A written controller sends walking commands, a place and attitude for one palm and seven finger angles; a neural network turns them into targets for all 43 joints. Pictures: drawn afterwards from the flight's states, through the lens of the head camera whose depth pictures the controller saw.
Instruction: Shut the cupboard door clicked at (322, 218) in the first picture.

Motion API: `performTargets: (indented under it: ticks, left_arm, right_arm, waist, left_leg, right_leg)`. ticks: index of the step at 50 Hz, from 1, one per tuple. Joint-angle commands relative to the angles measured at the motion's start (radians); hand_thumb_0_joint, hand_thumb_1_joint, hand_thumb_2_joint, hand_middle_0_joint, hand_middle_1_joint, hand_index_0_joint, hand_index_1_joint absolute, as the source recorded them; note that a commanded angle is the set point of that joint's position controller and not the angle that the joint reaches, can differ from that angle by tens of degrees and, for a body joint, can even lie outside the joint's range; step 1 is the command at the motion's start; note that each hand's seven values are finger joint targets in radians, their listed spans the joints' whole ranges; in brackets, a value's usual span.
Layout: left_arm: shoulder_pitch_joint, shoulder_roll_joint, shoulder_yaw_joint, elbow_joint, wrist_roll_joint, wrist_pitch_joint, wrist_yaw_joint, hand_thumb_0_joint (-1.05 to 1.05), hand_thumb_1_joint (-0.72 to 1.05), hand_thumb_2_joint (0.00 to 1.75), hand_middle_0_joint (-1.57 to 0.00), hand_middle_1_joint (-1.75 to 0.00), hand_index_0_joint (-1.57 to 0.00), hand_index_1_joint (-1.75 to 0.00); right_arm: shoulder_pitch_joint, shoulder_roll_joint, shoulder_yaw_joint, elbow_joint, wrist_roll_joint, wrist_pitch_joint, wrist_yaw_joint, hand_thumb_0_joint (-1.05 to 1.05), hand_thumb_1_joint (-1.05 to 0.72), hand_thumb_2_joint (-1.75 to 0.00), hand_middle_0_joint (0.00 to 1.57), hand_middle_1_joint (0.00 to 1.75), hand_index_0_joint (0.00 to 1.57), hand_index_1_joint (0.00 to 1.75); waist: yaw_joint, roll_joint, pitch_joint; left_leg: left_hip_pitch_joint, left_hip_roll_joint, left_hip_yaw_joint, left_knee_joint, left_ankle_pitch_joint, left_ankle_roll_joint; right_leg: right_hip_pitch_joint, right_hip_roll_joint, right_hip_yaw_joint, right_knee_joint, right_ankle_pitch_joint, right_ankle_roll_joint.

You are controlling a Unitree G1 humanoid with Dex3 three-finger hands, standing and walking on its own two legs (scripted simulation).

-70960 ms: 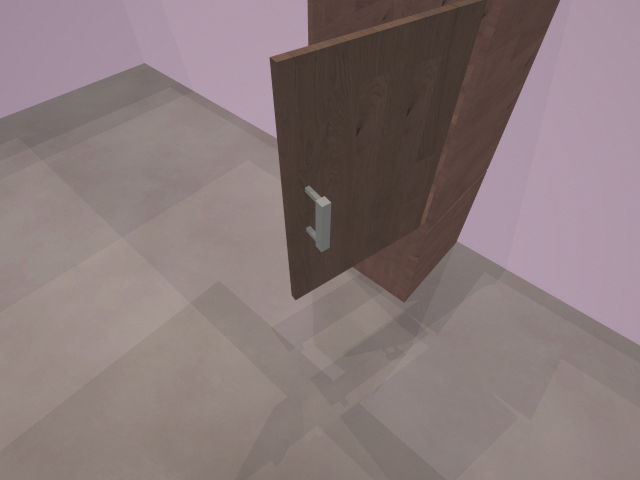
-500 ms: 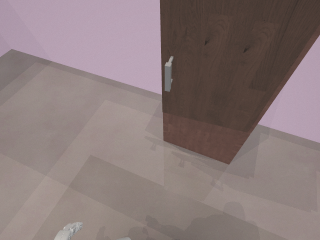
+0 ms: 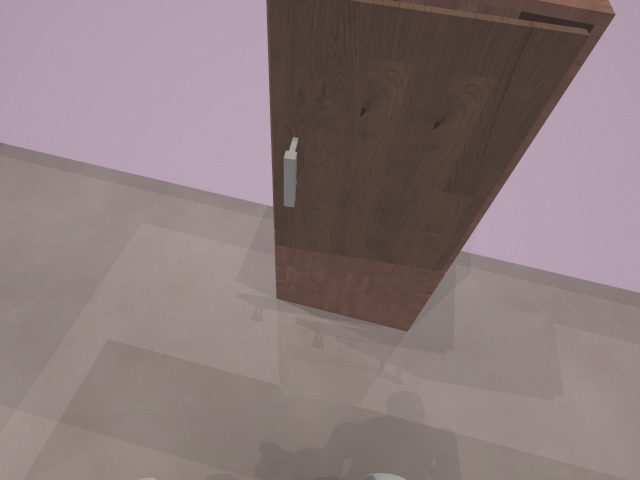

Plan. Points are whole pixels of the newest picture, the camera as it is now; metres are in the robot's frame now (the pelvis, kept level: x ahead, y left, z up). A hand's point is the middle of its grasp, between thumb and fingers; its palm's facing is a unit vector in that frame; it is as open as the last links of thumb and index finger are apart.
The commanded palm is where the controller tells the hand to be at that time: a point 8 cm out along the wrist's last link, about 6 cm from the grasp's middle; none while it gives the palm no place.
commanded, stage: take the last steps up to it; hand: left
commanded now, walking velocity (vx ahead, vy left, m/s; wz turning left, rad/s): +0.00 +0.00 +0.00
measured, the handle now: (292, 173) +0.63 +0.10 -0.06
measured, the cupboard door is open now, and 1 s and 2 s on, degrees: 6 6 6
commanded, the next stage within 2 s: come to a stop and stand still in 0.44 s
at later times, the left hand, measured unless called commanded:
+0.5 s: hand out of the picture +0.08 +0.16 -0.20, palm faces -0.01 -0.99 -0.15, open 7.4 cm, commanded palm none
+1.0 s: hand (232, 409) +0.23 +0.14 -0.18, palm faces -0.05 -0.98 -0.21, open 7.4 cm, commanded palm none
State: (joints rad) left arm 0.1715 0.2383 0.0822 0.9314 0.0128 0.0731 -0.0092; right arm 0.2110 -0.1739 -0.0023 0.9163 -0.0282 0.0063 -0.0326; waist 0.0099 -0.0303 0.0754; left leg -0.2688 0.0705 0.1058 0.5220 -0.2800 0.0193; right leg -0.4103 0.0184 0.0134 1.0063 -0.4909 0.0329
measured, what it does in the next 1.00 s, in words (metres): walks ahead: right foot, then left foot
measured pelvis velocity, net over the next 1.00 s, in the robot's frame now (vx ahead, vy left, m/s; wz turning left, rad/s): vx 0.14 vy -0.03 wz -0.10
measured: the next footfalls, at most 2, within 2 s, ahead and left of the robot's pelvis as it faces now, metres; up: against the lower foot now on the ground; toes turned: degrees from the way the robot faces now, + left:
right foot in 0.18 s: +0.02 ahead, -0.14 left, +0.00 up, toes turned -6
left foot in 0.48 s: +0.16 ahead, +0.08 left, +0.00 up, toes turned -3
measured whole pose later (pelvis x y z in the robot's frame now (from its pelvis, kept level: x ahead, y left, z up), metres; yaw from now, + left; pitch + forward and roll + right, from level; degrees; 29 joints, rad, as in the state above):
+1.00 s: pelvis +0.14 -0.03 -0.01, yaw -5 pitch +0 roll +0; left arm 0.15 0.17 0.05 1.02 0.01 0.03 0.04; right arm 0.20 -0.18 -0.05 1.04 0.00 0.03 -0.02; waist 0.00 -0.02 0.08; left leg -0.22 0.02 0.07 0.56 -0.32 -0.01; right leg -0.29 -0.03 -0.02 0.57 -0.28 0.01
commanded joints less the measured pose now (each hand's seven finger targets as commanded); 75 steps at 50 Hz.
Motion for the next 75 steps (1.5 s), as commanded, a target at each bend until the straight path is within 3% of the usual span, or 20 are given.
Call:
performTargets:
  ticks: [1, 7, 9, 11, 15, 22, 24, 25, 28, 34, 38, 41, 46, 49, 52, 56, 59, 61, 65, 75]
  left_arm:
    - [-0.013, 0.029, -0.005, -0.070, 0.005, -0.027, -0.006, 0.00, 0.90, 0.90, -0.20, -0.30, -0.20, -0.30]
    - [0.084, 0.040, -0.002, -0.017, 0.014, -0.044, -0.015, 0.00, 0.90, 0.90, -0.20, -0.30, -0.20, -0.30]
    - [0.170, 0.170, 0.023, 0.019, 0.023, -0.065, -0.001, 0.00, 0.90, 0.90, -0.20, -0.30, -0.20, -0.30]
    - [0.197, 0.176, 0.021, 0.033, 0.014, -0.078, 0.012, 0.00, 0.90, 0.90, -0.20, -0.30, -0.20, -0.30]
    - [0.114, 0.083, -0.004, 0.030, 0.014, -0.103, 0.022, 0.00, 0.90, 0.90, -0.20, -0.30, -0.20, -0.30]
    - [0.126, 0.069, -0.007, 0.090, 0.002, -0.103, 0.020, 0.00, 0.90, 0.90, -0.20, -0.30, -0.20, -0.30]
    - [0.174, -0.006, -0.021, 0.074, -0.005, -0.096, 0.014, 0.00, 0.90, 0.90, -0.20, -0.30, -0.20, -0.30]
    - [0.127, 0.003, -0.027, 0.055, 0.003, -0.093, 0.017, 0.00, 0.90, 0.90, -0.20, -0.30, -0.20, -0.30]
    - [0.058, -0.013, -0.028, 0.061, 0.007, -0.084, 0.007, 0.00, 0.90, 0.90, -0.20, -0.30, -0.20, -0.30]
    - [0.185, -0.027, -0.032, 0.122, 0.003, -0.058, 0.020, 0.00, 0.90, 0.90, -0.20, -0.30, -0.20, -0.30]
    - [0.131, 0.077, -0.021, 0.091, 0.015, -0.060, 0.034, 0.00, 0.90, 0.90, -0.20, -0.30, -0.20, -0.30]
    - [0.092, 0.098, -0.014, 0.089, 0.009, -0.071, 0.039, 0.00, 0.90, 0.90, -0.20, -0.30, -0.20, -0.30]
    - [0.064, 0.106, 0.002, 0.069, 0.011, -0.065, 0.057, 0.00, 0.90, 0.90, -0.20, -0.30, -0.20, -0.30]
    - [0.049, 0.077, -0.001, 0.045, 0.003, -0.055, 0.056, 0.00, 0.90, 0.90, -0.20, -0.30, -0.20, -0.30]
    - [-0.009, 0.030, -0.018, 0.022, 0.003, -0.031, 0.056, 0.00, 0.90, 0.90, -0.20, -0.30, -0.20, -0.30]
    - [0.016, 0.013, -0.021, 0.030, 0.001, -0.032, 0.043, 0.00, 0.90, 0.90, -0.20, -0.30, -0.20, -0.30]
    - [0.186, 0.044, -0.036, 0.083, 0.001, -0.091, 0.073, 0.00, 0.90, 0.90, -0.20, -0.30, -0.20, -0.30]
    - [0.092, 0.120, -0.033, 0.015, 0.006, -0.112, 0.073, 0.00, 0.90, 0.90, -0.20, -0.30, -0.20, -0.30]
    - [0.090, 0.094, -0.045, 0.011, 0.001, -0.110, 0.066, 0.00, 0.90, 0.90, -0.20, -0.30, -0.20, -0.30]
    - [0.056, 0.122, -0.059, 0.022, 0.001, -0.094, 0.044, 0.00, 0.90, 0.90, -0.20, -0.30, -0.20, -0.30]
  right_arm:
    - [0.082, -0.208, -0.063, -0.013, -0.004, -0.007, -0.016, 0.00, -0.90, -0.90, 0.20, 0.30, 0.20, 0.30]
    - [0.062, -0.209, -0.073, 0.024, 0.003, 0.004, 0.000, 0.00, -0.90, -0.90, 0.20, 0.30, 0.20, 0.30]
    - [0.037, -0.109, -0.050, -0.006, 0.015, -0.005, 0.012, 0.00, -0.90, -0.90, 0.20, 0.30, 0.20, 0.30]
    - [-0.049, -0.128, -0.057, -0.032, 0.004, 0.001, 0.016, 0.00, -0.90, -0.90, 0.20, 0.30, 0.20, 0.30]
    - [0.017, -0.098, -0.048, 0.018, 0.003, -0.014, 0.029, 0.00, -0.90, -0.90, 0.20, 0.30, 0.20, 0.30]
    - [0.157, -0.078, -0.035, 0.084, 0.004, -0.045, 0.026, 0.00, -0.90, -0.90, 0.20, 0.30, 0.20, 0.30]
    - [0.309, -0.222, -0.063, 0.123, -0.015, -0.056, 0.010, 0.00, -0.90, -0.90, 0.20, 0.30, 0.20, 0.30]
    - [0.343, -0.236, -0.068, 0.130, -0.014, -0.046, -0.001, 0.00, -0.90, -0.90, 0.20, 0.30, 0.20, 0.30]
    - [0.180, -0.150, -0.038, 0.088, -0.005, -0.039, -0.009, 0.00, -0.90, -0.90, 0.20, 0.30, 0.20, 0.30]
    - [0.053, -0.137, -0.041, 0.106, 0.016, -0.018, -0.019, 0.00, -0.90, -0.90, 0.20, 0.30, 0.20, 0.30]
    - [0.077, -0.069, -0.049, 0.109, 0.023, 0.001, 0.005, 0.00, -0.90, -0.90, 0.20, 0.30, 0.20, 0.30]
    - [0.118, -0.058, -0.057, 0.118, 0.021, 0.023, 0.004, 0.00, -0.90, -0.90, 0.20, 0.30, 0.20, 0.30]
    - [0.100, -0.074, -0.058, 0.093, 0.025, 0.023, 0.000, 0.00, -0.90, -0.90, 0.20, 0.30, 0.20, 0.30]
    - [0.108, -0.113, -0.059, 0.093, 0.016, 0.010, -0.003, 0.00, -0.90, -0.90, 0.20, 0.30, 0.20, 0.30]
    - [0.080, -0.139, -0.060, 0.085, 0.006, 0.005, -0.016, 0.00, -0.90, -0.90, 0.20, 0.30, 0.20, 0.30]
    - [0.020, -0.154, -0.057, 0.064, -0.001, 0.004, -0.020, 0.00, -0.90, -0.90, 0.20, 0.30, 0.20, 0.30]
    - [-0.062, -0.208, -0.080, 0.017, 0.037, -0.017, 0.000, 0.00, -0.90, -0.90, 0.20, 0.30, 0.20, 0.30]
    - [0.058, -0.079, -0.050, -0.041, 0.025, -0.025, 0.015, 0.00, -0.90, -0.90, 0.20, 0.30, 0.20, 0.30]
    - [0.073, -0.126, -0.057, -0.017, 0.019, -0.026, 0.008, 0.00, -0.90, -0.90, 0.20, 0.30, 0.20, 0.30]
    - [0.047, -0.130, -0.034, 0.033, 0.008, -0.019, 0.021, 0.00, -0.90, -0.90, 0.20, 0.30, 0.20, 0.30]
  waist:
    - [-0.038, 0.206, -0.139]
    - [0.005, 0.141, -0.109]
    - [0.048, -0.198, -0.073]
    - [0.065, -0.217, -0.003]
    - [-0.012, -0.105, 0.007]
    - [-0.061, -0.043, -0.054]
    - [-0.096, 0.300, -0.121]
    - [-0.116, 0.334, -0.111]
    - [-0.052, 0.184, 0.028]
    - [0.023, 0.119, -0.106]
    - [-0.004, 0.071, -0.029]
    - [-0.024, -0.173, -0.086]
    - [-0.008, -0.174, -0.138]
    - [-0.013, 0.012, -0.183]
    - [-0.028, 0.265, -0.082]
    - [-0.003, 0.210, -0.076]
    - [0.059, 0.187, -0.210]
    - [-0.040, 0.031, -0.201]
    - [-0.028, -0.017, -0.200]
    - [-0.028, -0.019, 0.024]
  left_leg:
    - [0.199, 0.233, -0.140, -0.140, 0.586, 0.136]
    - [0.008, 0.193, -0.113, -0.105, -0.007, 0.063]
    - [-0.310, -0.002, 0.063, 0.191, -0.288, -0.040]
    - [-0.409, -0.012, -0.075, 0.488, -0.299, -0.038]
    - [-0.314, 0.024, -0.066, 0.443, -0.145, -0.053]
    - [0.109, -0.037, 0.002, -0.043, 0.127, -0.038]
    - [0.337, 0.258, -0.377, -0.165, 0.185, 0.098]
    - [0.314, 0.343, -0.515, -0.271, 0.111, 0.155]
    - [0.042, 0.298, -0.368, -0.304, 0.132, 0.164]
    - [0.036, 0.165, -0.121, -0.147, 0.348, 0.083]
    - [-0.026, 0.027, -0.063, -0.099, 0.038, -0.006]
    - [0.030, -0.032, -0.020, 0.064, -0.019, -0.036]
    - [-0.052, -0.030, -0.074, 0.081, -0.112, -0.047]
    - [0.162, 0.068, -0.108, -0.078, 0.496, -0.020]
    - [0.150, 0.235, -0.247, -0.167, 0.866, 0.128]
    - [0.180, 0.196, -0.200, -0.137, 0.777, 0.147]
    - [0.271, 0.142, -0.108, 0.171, 0.808, 0.035]
    - [0.008, 0.000, -0.075, 0.082, 0.023, -0.024]
    - [0.144, 0.044, -0.093, 0.046, 0.454, 0.016]
    - [0.059, 0.002, -0.108, -0.121, -0.059, 0.010]
  right_leg:
    - [0.003, -0.026, -0.044, -0.157, 0.013, -0.002]
    - [0.287, -0.001, -0.092, -0.570, 0.215, -0.039]
    - [0.482, -0.291, 0.313, -0.771, 0.082, -0.170]
    - [0.375, -0.365, 0.444, -0.839, 0.079, -0.284]
    - [0.322, -0.277, 0.170, -0.761, 0.459, -0.251]
    - [0.197, -0.166, 0.058, -0.597, 0.423, -0.157]
    - [-0.045, -0.005, -0.079, -0.252, 0.058, -0.079]
    - [-0.115, 0.024, -0.062, -0.060, -0.135, -0.070]
    - [-0.085, -0.090, 0.015, 0.008, -0.009, -0.060]
    - [0.238, -0.043, -0.064, -0.505, 0.309, -0.023]
    - [0.192, -0.174, 0.092, -0.571, 0.539, -0.084]
    - [0.202, -0.274, 0.186, -0.619, 0.777, -0.161]
    - [0.360, -0.305, 0.177, -0.526, 1.113, -0.214]
    - [0.243, -0.169, 0.050, -0.431, 0.821, -0.101]
    - [0.093, -0.028, -0.010, -0.206, 0.017, -0.030]
    - [0.082, -0.030, -0.003, -0.260, 0.033, -0.035]
    - [0.144, -0.094, 0.019, -0.622, 0.398, -0.035]
    - [0.283, -0.259, 0.180, -0.501, 0.827, -0.149]
    - [0.232, -0.125, 0.051, -0.424, 0.752, -0.078]
    - [0.049, -0.112, 0.129, -0.654, 0.034, -0.088]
